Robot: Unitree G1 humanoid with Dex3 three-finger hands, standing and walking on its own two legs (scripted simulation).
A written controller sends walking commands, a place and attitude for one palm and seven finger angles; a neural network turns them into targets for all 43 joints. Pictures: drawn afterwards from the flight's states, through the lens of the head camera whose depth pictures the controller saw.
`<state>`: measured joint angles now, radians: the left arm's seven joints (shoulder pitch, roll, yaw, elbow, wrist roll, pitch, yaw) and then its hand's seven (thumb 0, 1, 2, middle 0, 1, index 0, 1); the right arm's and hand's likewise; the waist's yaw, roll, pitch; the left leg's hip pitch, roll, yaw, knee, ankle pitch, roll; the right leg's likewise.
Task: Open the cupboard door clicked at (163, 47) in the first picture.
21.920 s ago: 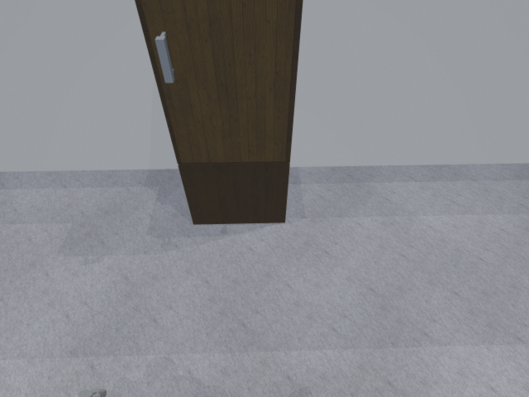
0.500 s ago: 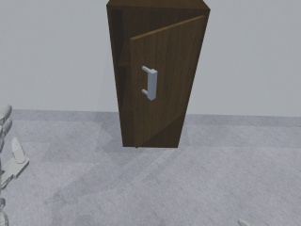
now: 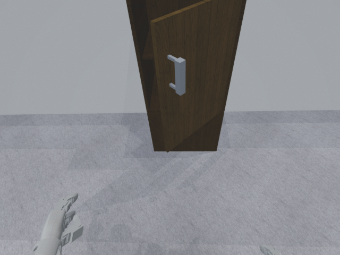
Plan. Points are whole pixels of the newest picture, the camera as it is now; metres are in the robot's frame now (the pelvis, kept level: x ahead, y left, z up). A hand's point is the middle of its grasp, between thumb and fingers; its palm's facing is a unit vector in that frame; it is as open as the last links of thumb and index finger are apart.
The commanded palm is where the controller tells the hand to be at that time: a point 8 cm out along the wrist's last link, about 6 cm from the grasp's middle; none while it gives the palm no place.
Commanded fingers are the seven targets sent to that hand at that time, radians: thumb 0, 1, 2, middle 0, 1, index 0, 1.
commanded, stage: let the arm hang, fingers relaxed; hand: left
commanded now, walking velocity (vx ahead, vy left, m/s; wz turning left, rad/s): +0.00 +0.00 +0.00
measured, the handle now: (175, 74) +0.63 -0.01 +0.10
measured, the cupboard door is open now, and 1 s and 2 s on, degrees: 44 44 44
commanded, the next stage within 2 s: look to check the result in 0.94 s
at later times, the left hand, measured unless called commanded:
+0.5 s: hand out of the picture -0.03 +0.18 -0.14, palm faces +0.05 -0.97 -0.24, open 7.3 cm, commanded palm none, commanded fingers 0.00 0.90 0.90 -0.20 -0.30 -0.20 -0.30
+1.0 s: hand out of the picture +0.01 +0.20 -0.14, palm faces +0.03 -0.97 -0.24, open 7.4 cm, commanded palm none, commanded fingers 0.00 0.90 0.90 -0.20 -0.30 -0.20 -0.30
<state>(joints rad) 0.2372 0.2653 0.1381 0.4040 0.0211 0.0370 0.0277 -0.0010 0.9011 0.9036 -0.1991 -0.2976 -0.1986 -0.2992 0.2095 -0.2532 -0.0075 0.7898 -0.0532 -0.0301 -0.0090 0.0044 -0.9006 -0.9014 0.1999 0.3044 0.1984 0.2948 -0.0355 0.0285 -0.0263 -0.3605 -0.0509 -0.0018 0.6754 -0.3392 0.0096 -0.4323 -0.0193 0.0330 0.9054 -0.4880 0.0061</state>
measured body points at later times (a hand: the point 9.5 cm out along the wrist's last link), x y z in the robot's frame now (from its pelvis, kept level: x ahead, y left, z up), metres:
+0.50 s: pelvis -0.02 -0.01 +0.03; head +0.00 -0.02 +0.48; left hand -0.03 +0.23 -0.12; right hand -0.02 -0.23 -0.14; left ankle -0.02 +0.10 -0.72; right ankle +0.00 -0.11 -0.72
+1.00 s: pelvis -0.03 +0.00 +0.03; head -0.01 -0.01 +0.48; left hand +0.01 +0.25 -0.12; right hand -0.02 -0.24 -0.13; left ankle -0.02 +0.11 -0.72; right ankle +0.00 -0.11 -0.72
